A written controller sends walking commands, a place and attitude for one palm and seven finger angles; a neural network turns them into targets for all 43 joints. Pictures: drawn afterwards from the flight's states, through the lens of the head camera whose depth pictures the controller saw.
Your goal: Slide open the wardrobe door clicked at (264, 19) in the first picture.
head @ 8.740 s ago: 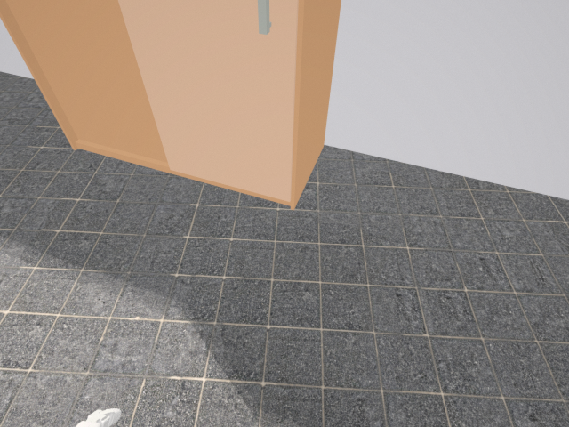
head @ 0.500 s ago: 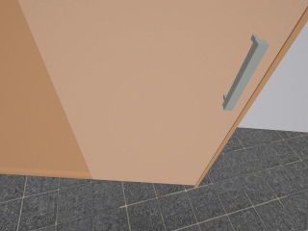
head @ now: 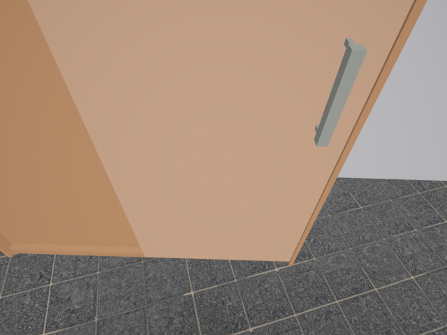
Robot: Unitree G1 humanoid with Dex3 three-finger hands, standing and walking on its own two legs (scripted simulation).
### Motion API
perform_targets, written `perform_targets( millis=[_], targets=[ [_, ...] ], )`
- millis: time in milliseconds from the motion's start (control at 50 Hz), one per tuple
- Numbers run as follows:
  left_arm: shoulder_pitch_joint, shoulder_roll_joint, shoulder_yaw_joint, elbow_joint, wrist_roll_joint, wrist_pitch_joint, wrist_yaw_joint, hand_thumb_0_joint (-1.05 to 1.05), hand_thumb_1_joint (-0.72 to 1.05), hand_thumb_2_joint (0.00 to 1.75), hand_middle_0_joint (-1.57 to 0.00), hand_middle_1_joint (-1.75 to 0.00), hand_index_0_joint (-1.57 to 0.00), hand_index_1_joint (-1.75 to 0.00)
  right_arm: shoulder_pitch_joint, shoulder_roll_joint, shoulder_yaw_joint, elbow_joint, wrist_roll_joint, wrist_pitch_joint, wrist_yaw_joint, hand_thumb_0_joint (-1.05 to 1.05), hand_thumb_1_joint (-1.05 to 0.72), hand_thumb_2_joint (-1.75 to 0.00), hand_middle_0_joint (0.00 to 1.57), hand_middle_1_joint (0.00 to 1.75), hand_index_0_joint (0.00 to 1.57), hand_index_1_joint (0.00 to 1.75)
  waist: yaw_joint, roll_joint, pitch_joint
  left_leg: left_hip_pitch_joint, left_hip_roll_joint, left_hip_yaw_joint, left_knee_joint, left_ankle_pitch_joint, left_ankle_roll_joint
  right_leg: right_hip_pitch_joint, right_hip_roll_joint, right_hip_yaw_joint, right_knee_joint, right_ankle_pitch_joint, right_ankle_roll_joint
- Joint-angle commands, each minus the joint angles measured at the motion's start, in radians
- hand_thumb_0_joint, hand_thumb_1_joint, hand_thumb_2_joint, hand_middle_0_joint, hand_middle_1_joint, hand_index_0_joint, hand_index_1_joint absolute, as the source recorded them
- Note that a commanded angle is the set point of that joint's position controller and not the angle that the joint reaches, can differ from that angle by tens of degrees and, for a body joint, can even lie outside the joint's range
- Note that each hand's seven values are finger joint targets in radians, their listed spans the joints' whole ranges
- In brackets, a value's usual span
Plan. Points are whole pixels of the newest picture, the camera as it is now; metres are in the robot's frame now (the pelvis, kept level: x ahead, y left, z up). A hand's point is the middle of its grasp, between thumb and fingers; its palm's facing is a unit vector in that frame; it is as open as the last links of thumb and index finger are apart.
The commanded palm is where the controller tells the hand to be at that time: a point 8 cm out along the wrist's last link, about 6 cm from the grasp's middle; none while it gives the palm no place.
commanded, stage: come to a stop and stand still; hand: right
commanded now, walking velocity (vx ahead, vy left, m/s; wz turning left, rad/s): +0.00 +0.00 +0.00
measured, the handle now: (333, 96) +0.55 -0.20 +0.16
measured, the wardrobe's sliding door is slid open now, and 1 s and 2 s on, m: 0.00 0.00 0.00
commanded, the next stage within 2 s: look again from close up in 1.00 s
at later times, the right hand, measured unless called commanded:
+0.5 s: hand out of the picture +0.01 -0.19 -0.18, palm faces +0.05 +0.98 -0.17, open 7.4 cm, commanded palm none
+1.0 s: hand out of the picture +0.10 -0.24 -0.17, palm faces +0.02 +0.97 -0.26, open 7.4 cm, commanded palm none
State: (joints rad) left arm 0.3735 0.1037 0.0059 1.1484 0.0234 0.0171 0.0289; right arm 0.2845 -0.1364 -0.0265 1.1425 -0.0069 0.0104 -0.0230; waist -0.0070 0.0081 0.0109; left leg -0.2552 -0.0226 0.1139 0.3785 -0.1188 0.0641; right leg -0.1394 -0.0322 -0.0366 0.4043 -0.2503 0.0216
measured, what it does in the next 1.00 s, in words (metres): shifts its weight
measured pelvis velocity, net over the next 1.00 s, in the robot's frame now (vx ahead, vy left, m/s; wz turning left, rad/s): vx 0.05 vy -0.03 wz -0.01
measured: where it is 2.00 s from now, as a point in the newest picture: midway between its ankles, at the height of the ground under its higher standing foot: outside the picture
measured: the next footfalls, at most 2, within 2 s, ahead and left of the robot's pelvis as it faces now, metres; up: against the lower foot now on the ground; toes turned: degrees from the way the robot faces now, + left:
none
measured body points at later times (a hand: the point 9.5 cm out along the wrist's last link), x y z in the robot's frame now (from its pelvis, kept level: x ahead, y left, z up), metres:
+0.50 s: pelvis +0.02 -0.02 +0.00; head +0.03 -0.02 +0.45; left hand +0.00 +0.18 -0.16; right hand +0.01 -0.24 -0.16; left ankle +0.06 +0.07 -0.74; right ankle -0.02 -0.13 -0.74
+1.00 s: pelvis +0.05 -0.03 +0.00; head +0.06 -0.03 +0.45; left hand +0.09 +0.24 -0.15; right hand +0.10 -0.29 -0.15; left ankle +0.06 +0.07 -0.74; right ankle -0.02 -0.13 -0.74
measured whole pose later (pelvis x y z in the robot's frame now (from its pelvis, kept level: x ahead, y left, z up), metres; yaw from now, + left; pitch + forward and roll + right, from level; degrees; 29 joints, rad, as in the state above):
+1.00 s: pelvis +0.05 -0.03 +0.00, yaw +0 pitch -1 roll +0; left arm 0.20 0.24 0.00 1.12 0.01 -0.02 0.03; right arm 0.15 -0.24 -0.02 1.12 -0.01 -0.02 -0.01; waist 0.00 0.00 0.04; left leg -0.18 0.00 0.10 0.38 -0.19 0.03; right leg -0.03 0.00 -0.04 0.33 -0.28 -0.01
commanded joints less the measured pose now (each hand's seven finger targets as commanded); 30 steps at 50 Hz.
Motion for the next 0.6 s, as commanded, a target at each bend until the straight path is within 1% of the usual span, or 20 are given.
perform_targets(
  millis=[0,40,60,80,100,120,160,180,240,260,340,360,400,420,460,480,500,580],
  targets=[
    [0.08,0.082,0.014,-0.027,-0.004,-0.019,0.01,0.0,0.9,0.9,-0.2,-0.3,-0.2,-0.3,0.053,-0.089,-0.015,-0.036,-0.004,-0.013,-0.01,0.0,-0.9,-0.9,0.2,0.3,0.2,0.3,-0.006,-0.008,0.102,0.026,0.131,-0.18,-0.127,-0.29,-0.049,-0.176,-0.053,0.075,-0.117,-0.167,-0.046],
    [0.088,0.08,0.015,-0.028,-0.005,-0.019,0.01,0.0,0.9,0.9,-0.2,-0.3,-0.2,-0.3,0.063,-0.081,-0.014,-0.036,-0.006,-0.014,-0.011,0.0,-0.9,-0.9,0.2,0.3,0.2,0.3,-0.005,0.003,0.103,0.021,0.127,-0.179,-0.124,-0.288,-0.048,-0.175,-0.056,0.076,-0.119,-0.17,-0.049],
    [0.088,0.081,0.015,-0.028,-0.005,-0.021,0.01,0.0,0.9,0.9,-0.2,-0.3,-0.2,-0.3,0.069,-0.078,-0.013,-0.037,-0.006,-0.015,-0.011,0.0,-0.9,-0.9,0.2,0.3,0.2,0.3,-0.004,-0.013,0.095,0.018,0.129,-0.183,-0.119,-0.281,-0.048,-0.174,-0.053,0.077,-0.114,-0.165,-0.05],
    [0.088,0.077,0.016,-0.03,-0.006,-0.022,0.011,0.0,0.9,0.9,-0.2,-0.3,-0.2,-0.3,0.072,-0.076,-0.013,-0.035,-0.007,-0.016,-0.011,0.0,-0.9,-0.9,0.2,0.3,0.2,0.3,-0.003,-0.014,0.101,0.011,0.129,-0.183,-0.117,-0.28,-0.048,-0.174,-0.053,0.077,-0.113,-0.166,-0.05],
    [0.093,0.078,0.016,-0.03,-0.005,-0.022,0.011,0.0,0.9,0.9,-0.2,-0.3,-0.2,-0.3,0.075,-0.075,-0.014,-0.034,-0.007,-0.018,-0.011,0.0,-0.9,-0.9,0.2,0.3,0.2,0.3,-0.002,-0.004,0.09,0.014,0.129,-0.184,-0.115,-0.281,-0.048,-0.173,-0.052,0.076,-0.108,-0.164,-0.051],
    [0.098,0.078,0.015,-0.031,-0.006,-0.024,0.011,0.0,0.9,0.9,-0.2,-0.3,-0.2,-0.3,0.074,-0.074,-0.013,-0.035,-0.006,-0.019,-0.011,0.0,-0.9,-0.9,0.2,0.3,0.2,0.3,0.001,0.0,0.087,0.018,0.131,-0.185,-0.109,-0.261,-0.046,-0.171,-0.053,0.075,-0.107,-0.147,-0.051],
    [0.094,0.077,0.014,-0.031,-0.008,-0.031,0.012,0.0,0.9,0.9,-0.2,-0.3,-0.2,-0.3,0.078,-0.068,-0.011,-0.033,-0.007,-0.022,-0.012,0.0,-0.9,-0.9,0.2,0.3,0.2,0.3,-0.001,-0.015,0.078,0.032,0.13,-0.173,-0.089,-0.205,-0.043,-0.164,-0.063,0.084,-0.117,-0.124,-0.052],
    [0.083,0.08,0.014,-0.031,-0.008,-0.032,0.012,0.0,0.9,0.9,-0.2,-0.3,-0.2,-0.3,0.082,-0.069,-0.01,-0.029,-0.007,-0.023,-0.012,0.0,-0.9,-0.9,0.2,0.3,0.2,0.3,-0.005,-0.026,0.082,0.032,0.131,-0.171,-0.088,-0.2,-0.043,-0.163,-0.063,0.086,-0.117,-0.126,-0.053],
    [0.081,0.083,0.013,-0.033,-0.01,-0.035,0.013,0.0,0.9,0.9,-0.2,-0.3,-0.2,-0.3,0.087,-0.069,-0.005,-0.026,-0.006,-0.025,-0.012,0.0,-0.9,-0.9,0.2,0.3,0.2,0.3,-0.004,-0.018,0.09,0.032,0.128,-0.167,-0.079,-0.168,-0.041,-0.153,-0.069,0.087,-0.12,-0.105,-0.052],
    [0.074,0.085,0.013,-0.034,-0.011,-0.036,0.013,0.0,0.9,0.9,-0.2,-0.3,-0.2,-0.3,0.086,-0.066,-0.005,-0.026,-0.007,-0.026,-0.013,0.0,-0.9,-0.9,0.2,0.3,0.2,0.3,-0.004,-0.03,0.096,0.029,0.13,-0.167,-0.074,-0.155,-0.04,-0.154,-0.07,0.087,-0.122,-0.099,-0.052],
    [0.065,0.096,0.013,-0.036,-0.014,-0.042,0.014,0.0,0.9,0.9,-0.2,-0.3,-0.2,-0.3,0.081,-0.072,-0.001,-0.025,-0.006,-0.03,-0.014,0.0,-0.9,-0.9,0.2,0.3,0.2,0.3,-0.001,-0.018,0.079,0.051,0.129,-0.158,-0.057,-0.091,-0.038,-0.128,-0.079,0.09,-0.124,-0.055,-0.053],
    [0.057,0.103,0.014,-0.036,-0.013,-0.044,0.014,0.0,0.9,0.9,-0.2,-0.3,-0.2,-0.3,0.077,-0.076,-0.002,-0.025,-0.006,-0.031,-0.013,0.0,-0.9,-0.9,0.2,0.3,0.2,0.3,-0.003,-0.023,0.085,0.052,0.132,-0.159,-0.053,-0.076,-0.038,-0.129,-0.078,0.089,-0.123,-0.045,-0.053],
    [0.05,0.11,0.013,-0.039,-0.015,-0.046,0.014,0.0,0.9,0.9,-0.2,-0.3,-0.2,-0.3,0.07,-0.084,-0.001,-0.026,-0.005,-0.033,-0.013,0.0,-0.9,-0.9,0.2,0.3,0.2,0.3,-0.001,-0.01,0.085,0.059,0.134,-0.156,-0.048,-0.056,-0.037,-0.122,-0.079,0.087,-0.124,-0.023,-0.052],
    [0.041,0.118,0.015,-0.039,-0.014,-0.047,0.015,0.0,0.9,0.9,-0.2,-0.3,-0.2,-0.3,0.069,-0.087,-0.001,-0.025,-0.004,-0.035,-0.013,0.0,-0.9,-0.9,0.2,0.3,0.2,0.3,-0.002,-0.006,0.075,0.06,0.135,-0.159,-0.047,-0.043,-0.036,-0.105,-0.078,0.085,-0.119,-0.005,-0.052],
    [0.033,0.127,0.014,-0.039,-0.015,-0.051,0.015,0.0,0.9,0.9,-0.2,-0.3,-0.2,-0.3,0.061,-0.095,-0.001,-0.029,-0.005,-0.038,-0.014,0.0,-0.9,-0.9,0.2,0.3,0.2,0.3,-0.001,-0.022,0.055,0.084,0.137,-0.152,-0.035,0.016,-0.033,-0.087,-0.085,0.085,-0.116,0.05,-0.052],
    [0.024,0.132,0.015,-0.039,-0.016,-0.052,0.016,0.0,0.9,0.9,-0.2,-0.3,-0.2,-0.3,0.056,-0.101,-0.002,-0.029,-0.004,-0.038,-0.014,0.0,-0.9,-0.9,0.2,0.3,0.2,0.3,-0.002,-0.021,0.056,0.086,0.138,-0.148,-0.031,0.029,-0.033,-0.08,-0.087,0.084,-0.114,0.063,-0.051],
    [0.021,0.139,0.016,-0.041,-0.016,-0.054,0.016,0.0,0.9,0.9,-0.2,-0.3,-0.2,-0.3,0.049,-0.109,-0.003,-0.03,-0.004,-0.04,-0.013,0.0,-0.9,-0.9,0.2,0.3,0.2,0.3,0.0,-0.015,0.042,0.099,0.14,-0.148,-0.028,0.047,-0.032,-0.074,-0.087,0.086,-0.113,0.081,-0.051],
    [-0.009,0.16,0.018,-0.042,-0.015,-0.055,0.016,0.0,0.9,0.9,-0.2,-0.3,-0.2,-0.3,0.027,-0.131,-0.005,-0.035,-0.003,-0.041,-0.013,0.0,-0.9,-0.9,0.2,0.3,0.2,0.3,-0.002,-0.014,0.048,0.11,0.145,-0.144,-0.021,0.092,-0.029,-0.053,-0.09,0.08,-0.108,0.127,-0.048]
  ],
)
